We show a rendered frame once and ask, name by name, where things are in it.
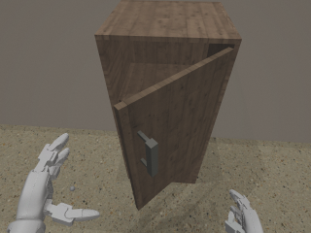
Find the handle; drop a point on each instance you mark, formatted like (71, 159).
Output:
(151, 147)

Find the left robot hand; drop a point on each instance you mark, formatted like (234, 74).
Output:
(33, 201)

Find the robot left forearm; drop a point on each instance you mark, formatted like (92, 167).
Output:
(26, 225)

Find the right robot hand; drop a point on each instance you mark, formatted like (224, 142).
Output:
(247, 220)

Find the cupboard door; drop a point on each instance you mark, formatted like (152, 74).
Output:
(177, 113)

